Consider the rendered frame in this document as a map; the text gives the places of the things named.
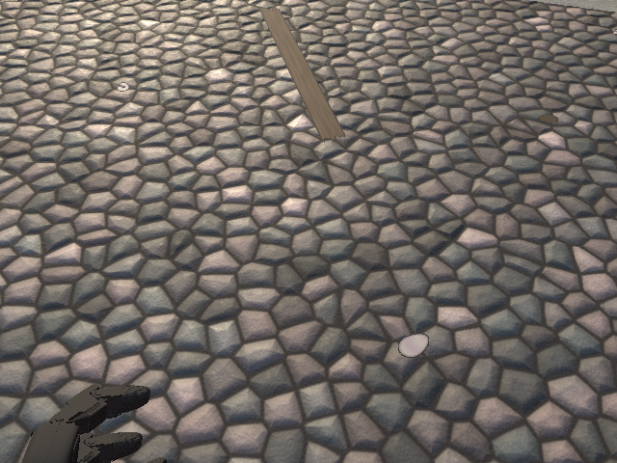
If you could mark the robot left hand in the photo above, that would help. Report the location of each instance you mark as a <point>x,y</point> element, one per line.
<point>59,441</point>

